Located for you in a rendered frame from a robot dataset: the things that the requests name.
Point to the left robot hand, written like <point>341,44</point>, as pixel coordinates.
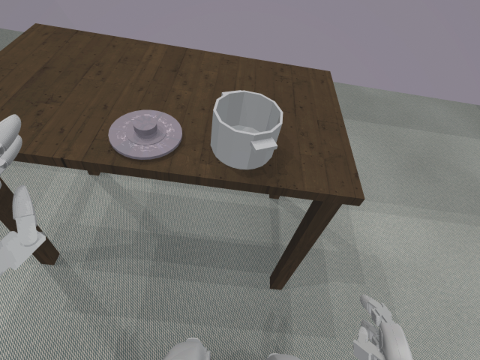
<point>17,247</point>

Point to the left robot thigh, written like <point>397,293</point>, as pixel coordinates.
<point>188,351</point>

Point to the lid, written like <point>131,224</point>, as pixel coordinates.
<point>127,142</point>

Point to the pot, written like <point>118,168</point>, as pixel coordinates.
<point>245,129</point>

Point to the table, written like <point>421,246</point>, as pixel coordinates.
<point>68,86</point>

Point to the right robot hand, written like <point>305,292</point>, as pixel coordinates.
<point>388,342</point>

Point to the knob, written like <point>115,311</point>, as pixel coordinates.
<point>145,125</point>

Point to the left robot shin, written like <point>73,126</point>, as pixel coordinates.
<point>193,340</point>

